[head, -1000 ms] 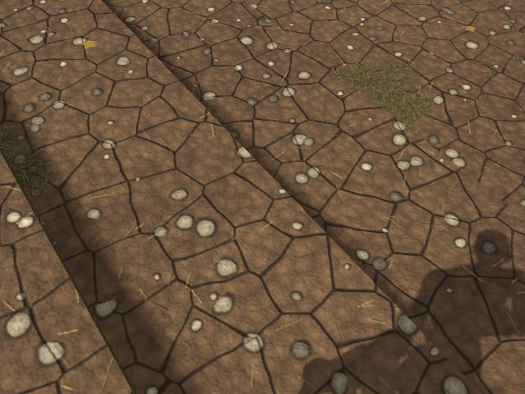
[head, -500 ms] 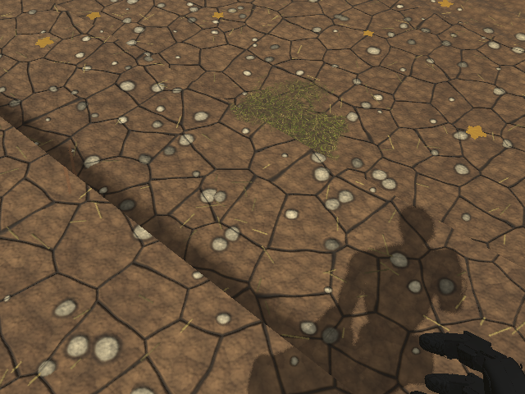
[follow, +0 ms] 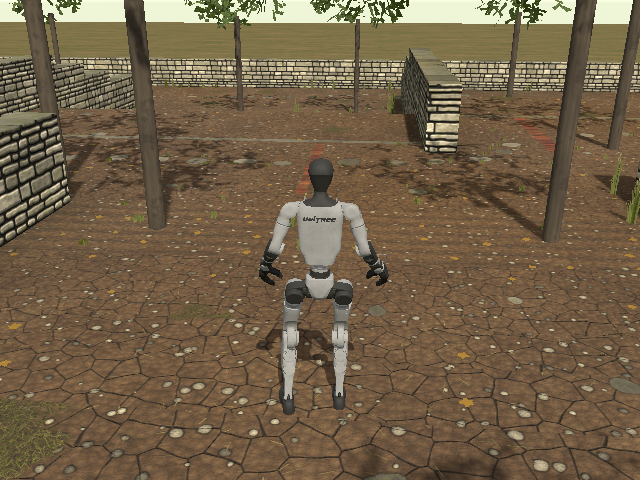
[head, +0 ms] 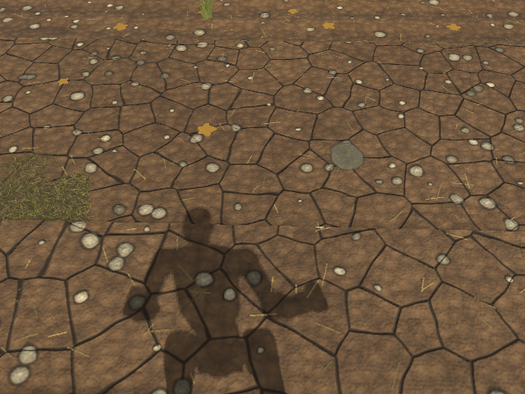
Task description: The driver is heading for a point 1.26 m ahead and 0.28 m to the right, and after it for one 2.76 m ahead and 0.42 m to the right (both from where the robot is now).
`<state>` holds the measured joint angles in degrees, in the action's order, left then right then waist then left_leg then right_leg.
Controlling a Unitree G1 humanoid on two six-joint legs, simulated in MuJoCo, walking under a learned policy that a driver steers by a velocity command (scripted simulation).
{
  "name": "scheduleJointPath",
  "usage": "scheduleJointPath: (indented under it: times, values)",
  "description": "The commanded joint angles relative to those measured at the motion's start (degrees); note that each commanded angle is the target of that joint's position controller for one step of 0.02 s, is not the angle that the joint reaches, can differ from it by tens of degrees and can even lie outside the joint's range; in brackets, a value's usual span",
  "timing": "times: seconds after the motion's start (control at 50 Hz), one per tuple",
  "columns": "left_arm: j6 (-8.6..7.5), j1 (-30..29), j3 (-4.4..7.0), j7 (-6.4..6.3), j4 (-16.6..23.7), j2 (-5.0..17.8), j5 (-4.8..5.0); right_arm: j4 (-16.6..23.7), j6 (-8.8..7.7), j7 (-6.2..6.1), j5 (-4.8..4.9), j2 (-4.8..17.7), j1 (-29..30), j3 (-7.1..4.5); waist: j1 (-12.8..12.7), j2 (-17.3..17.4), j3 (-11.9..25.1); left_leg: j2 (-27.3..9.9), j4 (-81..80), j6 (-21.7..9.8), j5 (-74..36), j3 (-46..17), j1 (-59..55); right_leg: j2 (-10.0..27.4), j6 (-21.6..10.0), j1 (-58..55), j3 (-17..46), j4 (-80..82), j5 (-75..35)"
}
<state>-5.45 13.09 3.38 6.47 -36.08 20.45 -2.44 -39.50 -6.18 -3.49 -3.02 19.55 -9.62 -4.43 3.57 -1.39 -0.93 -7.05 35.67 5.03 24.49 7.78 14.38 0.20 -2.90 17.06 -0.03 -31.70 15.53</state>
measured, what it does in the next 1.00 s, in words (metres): walks ahead, turning right: left foot, then right foot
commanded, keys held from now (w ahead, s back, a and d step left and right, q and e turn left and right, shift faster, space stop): e+shift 0.36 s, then shift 0.06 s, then w+shift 0.40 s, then w+q+shift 0.18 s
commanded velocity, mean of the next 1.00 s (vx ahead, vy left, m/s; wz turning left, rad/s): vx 0.37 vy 0.00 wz -0.52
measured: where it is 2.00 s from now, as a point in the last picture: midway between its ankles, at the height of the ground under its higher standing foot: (298, 230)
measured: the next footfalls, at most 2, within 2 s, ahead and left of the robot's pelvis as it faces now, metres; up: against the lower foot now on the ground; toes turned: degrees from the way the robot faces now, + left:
left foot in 0.34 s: +0.13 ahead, +0.11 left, +0.00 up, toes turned -23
right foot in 0.72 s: +0.08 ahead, -0.15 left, +0.00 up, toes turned -32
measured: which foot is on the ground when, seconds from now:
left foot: up 0.00-0.32, down 0.34-0.72, up 0.74-1.00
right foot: down 0.00-0.34, up 0.36-0.70, down 0.72-1.00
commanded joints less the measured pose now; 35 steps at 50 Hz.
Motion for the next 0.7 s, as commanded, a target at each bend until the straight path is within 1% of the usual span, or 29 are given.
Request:
scheduleJointPath:
  times: [0.02,0.04,0.06,0.08,0.1,0.14,0.18,0.2,0.24,0.28,0.3,0.32,0.34,0.36,0.38,0.4,0.42,0.44,0.46,0.48,0.5,0.52,0.54,0.58,0.6,0.64,0.66,0.68,0.7]
  values:
    - [-3.59,10.77,5.24,-2.8,0.95,13.8,-1.14,6.71,-1.3,0.17,1.57,3.7,6.36,0.69,-7.07,-3.93,3.16,5.53,17.24,1.31,12.54,-10.2,23.97,17.63,-18.17,-21.05,27.69,13.27,-30.38]
    - [-3.49,9.71,4.21,-3.15,0.92,10.68,-0.06,6.25,-0.68,0.09,1.14,6.21,6.67,-0.23,-6.51,-5.75,3.55,5.03,22.23,0.69,10.53,-10.55,25.12,15.17,-15.58,-20.56,25.53,13.76,-25.93]
    - [-2.72,6.38,3.08,-3.23,1.6,8.28,1.06,4.88,-0.24,0.13,-0.15,7.66,4.35,-0.66,-4.96,-6.29,4.43,4.85,24.35,-0.16,8.87,-12.09,24.31,14.65,-14.79,-17.96,25.33,14.48,-23.67]
    - [-1.88,2.76,2.45,-3.17,2.73,7.45,1.32,4.22,0.07,0.17,-1.01,6.86,2.78,-0.04,-2.59,-5.15,3.24,4.33,23.79,-0.65,6.32,-12.86,20.99,13.64,-13.81,-12.15,24.81,16.02,-20.76]
    - [-1.1,-0.31,2.24,-3.22,4.06,7.64,0.94,3.74,0.33,0.19,-1.15,6.4,1.31,0.33,-0.85,-3.82,3.1,4.66,20.78,-0.91,2.58,-12.78,17.41,11.77,-12.7,-7.98,24.01,17.31,-16.39]
    - [-0.75,-3.33,2.21,-3.17,6.12,8.41,0.22,2.2,0.96,0.7,0.03,4.98,-1.38,1.12,0.08,-3.84,3.83,6.09,13.79,-0.83,-3.85,-11.84,11.18,8.6,-11.43,-4.03,22.81,17.66,-9.55]
    - [-1.07,-3.94,2.49,-2.71,7.52,9.17,-0.5,1.19,1.66,1.63,0.7,4.34,-2.64,1.82,-0.79,-4.67,2.43,7.61,8.07,-0.51,-6.08,-11.13,6.42,6.62,-10.84,-0.21,24.01,17.06,-3.15]
    - [-0.97,-3.11,2.7,-2.41,7.79,9.4,-0.56,1.15,1.8,1.99,0.93,4.59,-2.66,1.99,-1.77,-5.05,1.98,8.19,5.46,-0.52,-6.27,-10.89,5.26,6.74,-11.1,0.22,25.86,16.22,-1.68]
    - [-0.34,-1.74,2.99,-1.94,7.92,9.57,-0.3,1.52,1.21,2.15,1.56,5.11,-2.34,2.12,-3.16,-5.08,2.53,8.92,0.59,-0.7,-6.85,-10.68,4.02,7.36,-11.52,-1.26,30.03,13.45,-2.52]
    - [0.51,-1.9,2.89,-1.52,7.44,9.38,0.17,1.57,0.29,2.1,2.47,5.56,-2.75,1.95,-2.62,-4.25,2.98,9.77,-7.2,-1.92,-11.58,-9.86,0.56,6.72,-11.49,-1.92,33.07,9.64,-7.17]
    - [0.78,-1.38,2.36,-1.23,6.89,8.11,0.04,1.71,-0.12,2.05,2.89,5.88,-2.81,1.89,-2.37,-4.06,3.25,9.35,-10.11,-3.46,-14.73,-10.32,-2.13,5.82,-10.78,-1.11,34.56,8.15,-8.84]
    - [0.94,-0.71,1.59,-1.04,6.2,6.3,-0.09,1.98,-0.57,1.91,3.17,6.68,-3.9,1.72,-1.65,-3.47,4.02,6.17,-12.24,-6.96,-20.03,-12.54,-5.34,4.36,-8.5,0.46,35.03,5.76,-7.35]
    - [1.08,0.79,0.48,-1.14,5.94,3.18,-0.2,1.95,-1.3,1.45,3.51,9.37,-7.61,1.05,-1.09,1.47,6.86,-2.18,-14.85,-15.4,-31.83,-20.31,-12.43,0.47,-4.04,4.99,31.27,-0.48,0.8]
    - [0.54,3.17,-1.07,-1.46,7.41,-1.82,-1.33,3.1,-1.88,1.5,2.99,14.35,-7.34,-0.42,-2.95,12.18,9.27,-17.31,-20.26,-32.31,-43.12,-37.49,-21.78,-9.07,3.64,18.13,16.63,-12.74,17.04]
    - [0.62,0.99,0.66,-1.97,6.02,4.09,-2.44,3.11,-1.52,1.34,1.09,13.38,-6.18,-0.79,-1.15,6.95,4.57,-19.29,-22.52,-32.43,-40.02,-38.74,-18.23,-5.39,6.39,21.17,11.93,-26.13,21.74]
    - [0.99,1.11,1.59,-3.03,4.25,6.64,-2.27,4.13,-1.31,1.77,1.77,10.54,-2.77,-0.24,-2.64,4.05,3.52,-15.45,-23.27,-27.93,-35.5,-32.08,-14.52,-3.19,7.0,19.2,10.13,-31.93,19.06]
    - [1.37,1.85,2.08,-4.3,2.91,7.57,-2.48,5.42,-0.76,2.28,2.2,6.79,2.66,0.8,-4.98,4.91,1.87,-11.39,-23.86,-23.57,-33.3,-25.0,-10.15,-1.55,7.43,17.71,7.4,-36.39,16.68]
    - [1.5,2.42,1.92,-4.89,2.2,6.35,-3.49,6.03,-0.54,2.19,2.47,3.24,2.32,2.06,-4.69,7.1,2.85,-9.19,-26.53,-20.63,-22.26,-21.5,-9.16,0.3,6.9,16.47,6.98,-35.28,12.86]
    - [1.73,2.17,0.95,-4.34,1.27,3.84,-4.29,5.19,-0.63,1.88,1.91,2.01,0.26,2.62,-3.45,7.39,1.44,-7.88,-29.6,-18.4,-8.5,-20.48,-7.8,1.49,6.27,15.52,5.38,-35.86,8.61]
    - [2.08,2.63,0.51,-3.46,0.52,2.08,-3.52,4.72,-0.81,1.51,1.47,2.81,-1.22,2.56,-2.7,7.08,-0.21,-6.6,-31.46,-16.29,-0.33,-19.64,-7.51,1.19,6.15,15.8,2.96,-33.42,6.52]
    - [2.31,1.73,0.34,-2.64,0.19,1.66,-2.39,4.04,-0.85,1.32,1.12,4.51,-3.43,2.08,-0.99,6.72,-1.67,-5.93,-32.02,-14.9,4.02,-18.48,-8.3,0.95,6.5,16.4,0.88,-29.89,6.24]
    - [2.33,-0.51,0.25,-2.02,0.25,1.44,-1.59,2.99,-0.95,1.42,1.12,5.92,-6.29,1.67,0.95,6.85,-2.61,-5.6,-31.8,-14.28,5.87,-17.15,-9.78,1.2,6.7,16.86,-0.5,-25.34,6.15]
    - [2.19,-3.16,0.1,-1.8,0.72,1.5,-1.31,1.78,-1.08,1.76,1.0,6.69,-9.03,1.45,2.71,6.82,-3.51,-6.12,-31.32,-14.56,6.65,-16.66,-11.7,1.71,6.72,17.31,-1.23,-19.89,5.81]
    - [1.74,-6.22,-0.51,-1.98,1.39,0.49,-1.83,0.23,-1.27,2.72,0.79,7.59,-11.43,1.28,3.7,6.98,-3.83,-7.79,-30.11,-16.13,6.58,-16.91,-12.62,2.01,5.17,14.52,-2.1,-9.94,5.45]
    - [1.31,-6.38,-0.71,-2.21,1.32,0.33,-2.23,0.08,-1.25,3.22,0.83,7.9,-11.04,1.23,3.34,7.52,-3.93,-8.62,-29.56,-17.15,6.99,-17.45,-11.59,1.75,3.87,12.04,-2.69,-7.06,5.85]
    - [0.27,-4.69,-1.08,-2.39,0.39,0.15,-2.13,0.17,-0.7,3.78,1.0,7.71,-8.21,1.45,1.13,7.48,-3.71,-9.59,-27.51,-18.43,7.79,-17.89,-9.16,1.22,0.92,6.45,-3.59,-1.05,3.27]
    - [3.77,-9.26,0.09,-2.95,2.19,1.66,2.62,-3.98,2.87,4.41,4.25,11.29,-12.58,-1.02,0.92,7.19,-2.04,-7.49,-23.55,-15.07,-2.58,-12.12,-6.48,-1.04,0.27,2.68,-4.77,2.54,-2.1]
    - [5.24,-5.68,-0.11,-3.34,1.46,1.54,2.45,-4.03,4.33,4.77,4.39,10.6,-12.36,-0.75,-1.36,8.41,-1.04,-6.24,-19.6,-13.79,-7.51,-9.85,-4.18,-2.73,-0.5,-3.05,-6.02,5.07,-2.95]
    - [5.81,1.0,0.19,-3.7,-0.76,1.87,1.83,-3.68,4.81,4.78,4.12,8.18,-11.15,-0.27,-4.51,8.24,0.64,-5.15,-14.01,-12.71,-10.51,-7.42,2.19,-2.73,-1.62,-12.05,-4.83,4.58,-0.56]
Over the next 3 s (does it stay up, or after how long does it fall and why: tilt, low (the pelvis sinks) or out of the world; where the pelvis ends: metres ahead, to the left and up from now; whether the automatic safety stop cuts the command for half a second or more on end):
stays up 2.06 -0.23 -0.38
